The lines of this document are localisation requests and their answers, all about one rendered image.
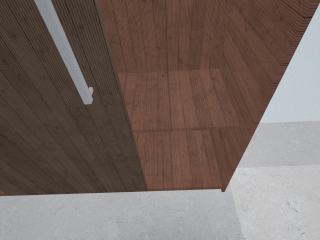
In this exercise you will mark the handle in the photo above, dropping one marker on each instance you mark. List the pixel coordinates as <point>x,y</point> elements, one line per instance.
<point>58,35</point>

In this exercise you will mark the wardrobe door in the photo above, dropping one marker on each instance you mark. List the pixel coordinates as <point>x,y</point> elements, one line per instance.
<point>51,143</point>

